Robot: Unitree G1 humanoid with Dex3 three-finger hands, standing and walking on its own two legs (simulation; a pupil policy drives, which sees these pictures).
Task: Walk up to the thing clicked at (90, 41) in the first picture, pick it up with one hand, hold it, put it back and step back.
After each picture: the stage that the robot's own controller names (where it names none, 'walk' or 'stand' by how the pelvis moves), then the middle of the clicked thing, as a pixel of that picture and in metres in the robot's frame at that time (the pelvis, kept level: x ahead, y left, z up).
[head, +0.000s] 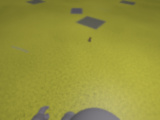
stand; (89, 39) +1.89 +0.02 -0.72
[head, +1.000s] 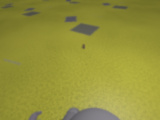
walk; (83, 46) +1.74 +0.29 -0.71
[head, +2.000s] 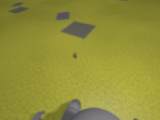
walk; (75, 55) +1.18 +0.40 -0.72
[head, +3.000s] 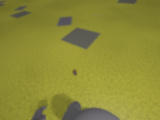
walk; (75, 72) +0.80 +0.31 -0.72
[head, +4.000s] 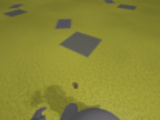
walk; (75, 85) +0.56 +0.20 -0.72
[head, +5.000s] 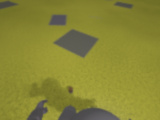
stand; (70, 90) +0.44 +0.21 -0.70
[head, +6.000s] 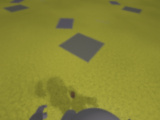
stand; (72, 95) +0.41 +0.17 -0.71
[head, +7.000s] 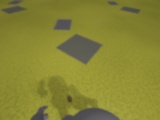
stand; (69, 99) +0.35 +0.21 -0.72
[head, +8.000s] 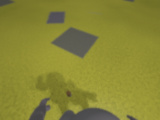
stand; (68, 93) +0.35 +0.23 -0.72
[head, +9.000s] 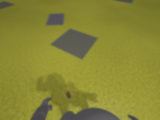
stand; (68, 95) +0.35 +0.24 -0.71
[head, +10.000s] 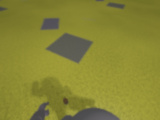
stand; (65, 101) +0.31 +0.24 -0.71
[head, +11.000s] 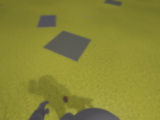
stand; (65, 99) +0.30 +0.24 -0.72
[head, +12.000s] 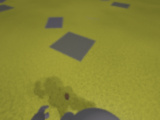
stand; (67, 96) +0.36 +0.25 -0.72
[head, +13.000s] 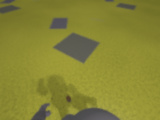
stand; (68, 99) +0.33 +0.23 -0.72
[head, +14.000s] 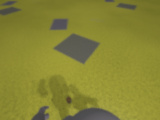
stand; (68, 100) +0.32 +0.23 -0.72
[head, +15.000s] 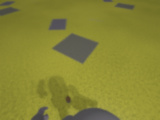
stand; (68, 99) +0.33 +0.24 -0.72
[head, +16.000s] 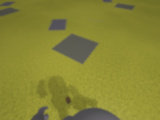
stand; (68, 100) +0.32 +0.24 -0.72
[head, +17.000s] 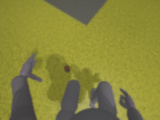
go down; (67, 69) +0.41 +0.20 -0.46
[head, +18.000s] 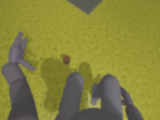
go down; (66, 60) +0.46 +0.18 -0.33
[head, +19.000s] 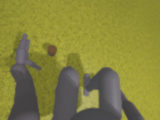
close in; (52, 51) +0.46 +0.21 -0.27
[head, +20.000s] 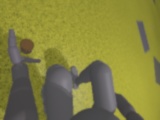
close; (26, 47) +0.45 +0.24 -0.24
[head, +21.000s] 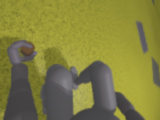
lift; (27, 49) +0.43 +0.24 -0.24
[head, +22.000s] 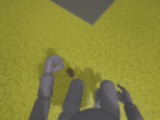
close; (70, 72) +0.38 +0.17 -0.41
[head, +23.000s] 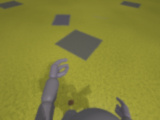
go down; (70, 102) +0.28 +0.17 -0.67
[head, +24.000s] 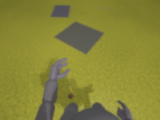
stand; (70, 96) +0.30 +0.18 -0.65
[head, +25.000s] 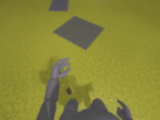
stand; (69, 91) +0.32 +0.19 -0.63
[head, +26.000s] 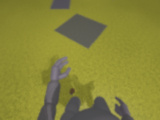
stand; (72, 91) +0.30 +0.17 -0.60
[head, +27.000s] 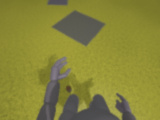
stand; (68, 89) +0.32 +0.19 -0.59
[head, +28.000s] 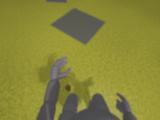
stand; (68, 88) +0.31 +0.19 -0.59
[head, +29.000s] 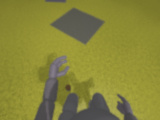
stand; (68, 87) +0.32 +0.19 -0.59
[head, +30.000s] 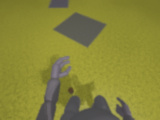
stand; (71, 90) +0.31 +0.18 -0.60
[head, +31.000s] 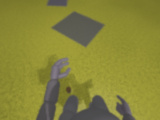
stand; (68, 89) +0.31 +0.18 -0.61
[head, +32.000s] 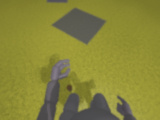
close; (69, 88) +0.31 +0.18 -0.59
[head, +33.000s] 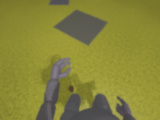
stand; (71, 88) +0.32 +0.18 -0.59
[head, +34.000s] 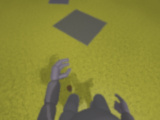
close; (69, 88) +0.32 +0.18 -0.59
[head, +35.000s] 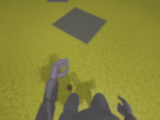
close; (69, 87) +0.31 +0.18 -0.58
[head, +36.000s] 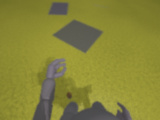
stand; (69, 95) +0.29 +0.18 -0.64
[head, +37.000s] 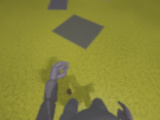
stand; (69, 92) +0.30 +0.19 -0.63
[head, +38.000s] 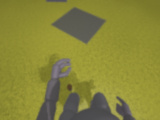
close; (69, 87) +0.32 +0.18 -0.58
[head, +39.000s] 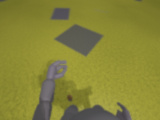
stand; (70, 98) +0.29 +0.18 -0.66
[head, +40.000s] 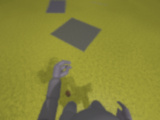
stand; (68, 93) +0.30 +0.20 -0.66
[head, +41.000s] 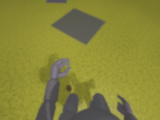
close; (68, 88) +0.31 +0.18 -0.59
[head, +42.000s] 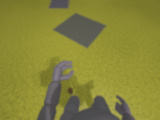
close; (70, 90) +0.31 +0.18 -0.60
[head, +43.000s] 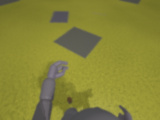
close; (69, 100) +0.28 +0.18 -0.67
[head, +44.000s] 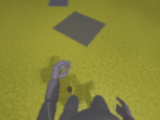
close; (69, 89) +0.31 +0.19 -0.61
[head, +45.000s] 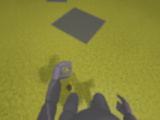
close; (69, 87) +0.32 +0.18 -0.58
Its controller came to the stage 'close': yes
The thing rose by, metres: 0.01
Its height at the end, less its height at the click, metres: +0.00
